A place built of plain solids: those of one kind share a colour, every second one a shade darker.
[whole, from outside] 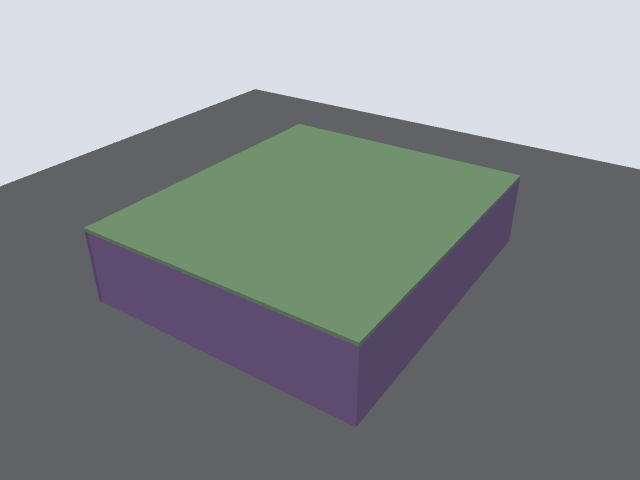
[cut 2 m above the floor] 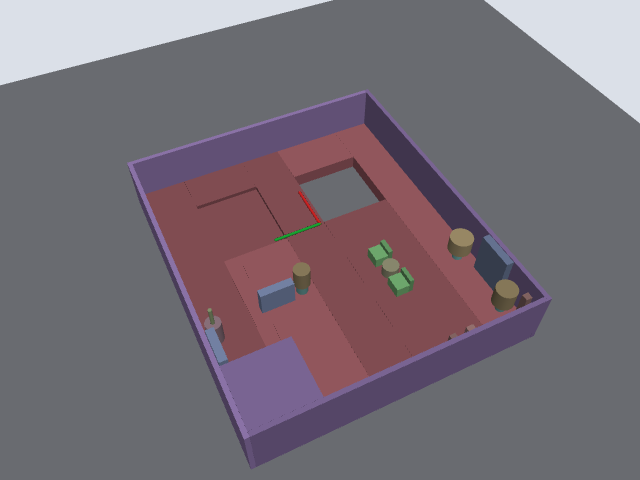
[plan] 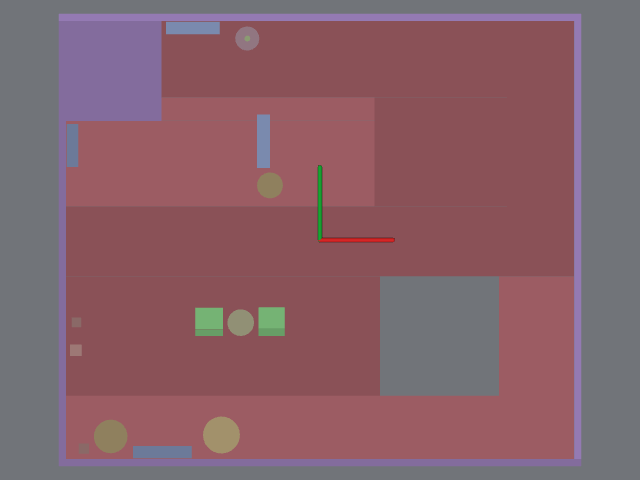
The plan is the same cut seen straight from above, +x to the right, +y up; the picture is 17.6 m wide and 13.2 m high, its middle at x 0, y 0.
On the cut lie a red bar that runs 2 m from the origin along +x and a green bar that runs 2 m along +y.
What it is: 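A home; one open living floor with 2 sunken areas, their rims bare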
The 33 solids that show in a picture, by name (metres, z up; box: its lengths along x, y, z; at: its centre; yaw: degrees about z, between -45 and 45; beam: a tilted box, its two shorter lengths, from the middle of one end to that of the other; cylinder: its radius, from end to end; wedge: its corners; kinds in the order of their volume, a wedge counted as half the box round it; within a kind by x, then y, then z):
{
 "floor_1": {"box": [8.48, 2.35, 0.71], "at": [-2.74, 2.1, 0.3]},
 "floor_2": {"box": [8.64, 3.28, 0.71], "at": [-2.67, -2.64, 0.3]},
 "floor_3": {"box": [5.86, 0.65, 0.71], "at": [-1.43, 3.6, 0.3]},
 "floor_4": {"box": [13.97, 1.74, 0.71], "at": [0.0, -5.15, 0.3]},
 "floor_5": {"box": [13.97, 1.93, 0.71], "at": [0.0, -0.04, 0.3]},
 "floor_6": {"box": [11.35, 2.1, 0.71], "at": [1.31, 4.97, 0.3]},
 "floor_7": {"box": [3.63, 3.0, 0.52], "at": [3.31, 2.42, 0.21]},
 "floor_8": {"box": [2.07, 3.28, 0.71], "at": [5.95, -2.64, 0.3]},
 "floor_9": {"box": [1.86, 3.0, 0.71], "at": [6.06, 2.42, 0.3]},
 "wall_1": {"box": [0.2, 12.05, 3.35], "at": [-7.09, 0.0, 1.62]},
 "wall_2": {"box": [2.63, 2.75, 3.35], "at": [-5.67, 4.65, 1.62]},
 "wall_3": {"box": [14.37, 0.2, 3.35], "at": [0.0, -6.12, 1.62]},
 "wall_4": {"box": [14.37, 0.2, 3.35], "at": [0.0, 6.12, 1.62]},
 "wall_5": {"box": [0.2, 12.05, 3.35], "at": [7.09, 0.0, 1.62]},
 "roof_1": {"box": [14.37, 12.45, 0.16], "at": [0.0, 0.0, 3.38]},
 "case_1": {"box": [0.32, 1.18, 0.78], "at": [-6.81, 2.6, 1.04]},
 "case_2": {"box": [1.62, 0.34, 2.18], "at": [-4.34, -5.83, 1.75]},
 "case_3": {"box": [1.48, 0.35, 2.15], "at": [-3.5, 5.83, 1.73]},
 "case_4": {"box": [0.36, 1.48, 1.16], "at": [-1.55, 2.72, 1.24]},
 "bush_1": {"cylinder": 0.46, "from": [-5.76, -5.4, 1.15], "to": [-5.76, -5.4, 2.0]},
 "bush_2": {"cylinder": 0.51, "from": [-2.71, -5.36, 1.22], "to": [-2.71, -5.36, 1.93]},
 "bush_3": {"cylinder": 0.36, "from": [-1.38, 1.5, 1.19], "to": [-1.38, 1.5, 2.09]},
 "chair_1": {"box": [0.76, 0.19, 0.74], "at": [-3.05, -2.55, 1.03]},
 "chair_2": {"box": [0.76, 0.59, 0.48], "at": [-3.05, -2.16, 0.9]},
 "chair_3": {"box": [0.72, 0.21, 0.71], "at": [-1.33, -2.53, 1.01]},
 "chair_4": {"box": [0.72, 0.58, 0.49], "at": [-1.33, -2.14, 0.9]},
 "stove_1": {"cylinder": 0.33, "from": [-2.0, 5.54, 0.66], "to": [-2.0, 5.54, 1.77]},
 "totem_1": {"box": [0.32, 0.32, 1.44], "at": [-6.71, -3.03, 1.38]},
 "totem_2": {"box": [0.27, 0.27, 1.41], "at": [-6.7, -2.26, 1.36]},
 "totem_3": {"box": [0.28, 0.28, 1.57], "at": [-6.5, -5.74, 1.44]},
 "table_1": {"cylinder": 0.37, "from": [-2.18, -2.27, 0.66], "to": [-2.18, -2.27, 1.16]},
 "pot_1": {"cylinder": 0.25, "from": [-1.38, 1.5, 0.66], "to": [-1.38, 1.5, 1.19]},
 "flue_1": {"cylinder": 0.08, "from": [-2.0, 5.54, 1.77], "to": [-2.0, 5.54, 3.3]}
}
